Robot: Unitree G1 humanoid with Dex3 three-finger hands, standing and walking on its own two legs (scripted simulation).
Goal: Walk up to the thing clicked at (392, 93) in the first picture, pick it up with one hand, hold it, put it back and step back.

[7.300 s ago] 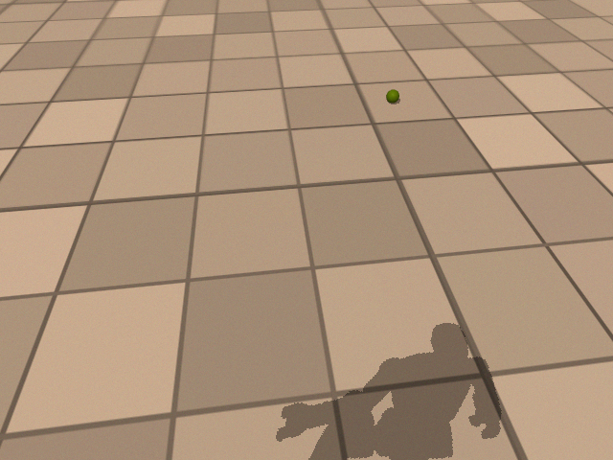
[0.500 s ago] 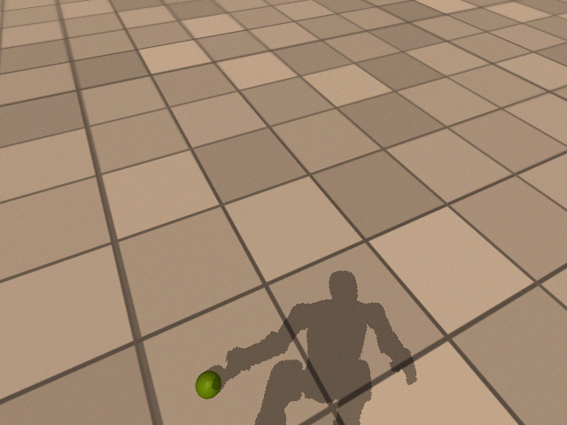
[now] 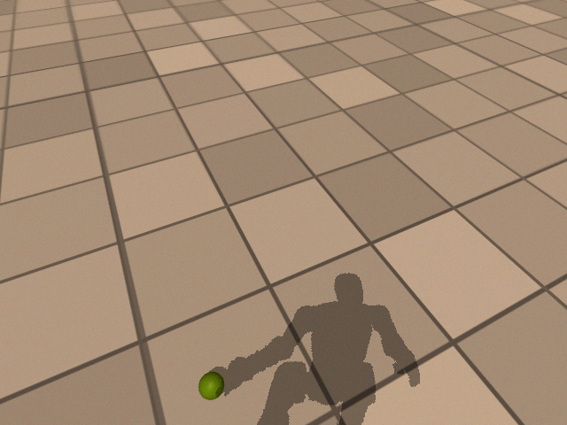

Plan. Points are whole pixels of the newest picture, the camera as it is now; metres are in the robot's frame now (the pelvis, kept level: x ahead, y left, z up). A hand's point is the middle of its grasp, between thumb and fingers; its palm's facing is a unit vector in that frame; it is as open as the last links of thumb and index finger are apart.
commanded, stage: walk up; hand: left
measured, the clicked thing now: (211, 385) +0.40 +0.25 -0.74
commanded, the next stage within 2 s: stand in 0.06 s
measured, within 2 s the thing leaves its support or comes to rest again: neither
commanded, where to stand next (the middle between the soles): +0.06 +0.00 m, yaw +0 degrees
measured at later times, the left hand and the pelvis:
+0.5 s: hand out of the picture +0.09 +0.25 -0.16, palm faces -0.02 -0.94 -0.34, open 7.3 cm; pelvis +0.02 +0.00 +0.00, yaw +0 degrees
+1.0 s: hand out of the picture +0.09 +0.25 -0.16, palm faces -0.02 -0.94 -0.33, open 7.3 cm; pelvis +0.02 +0.00 +0.00, yaw +0 degrees
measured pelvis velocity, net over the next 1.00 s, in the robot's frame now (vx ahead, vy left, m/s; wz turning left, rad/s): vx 0.02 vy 0.00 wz -0.01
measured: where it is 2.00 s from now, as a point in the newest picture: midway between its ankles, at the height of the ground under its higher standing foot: outside the picture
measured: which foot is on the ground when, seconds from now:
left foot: down 0.00-1.00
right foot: down 0.00-1.00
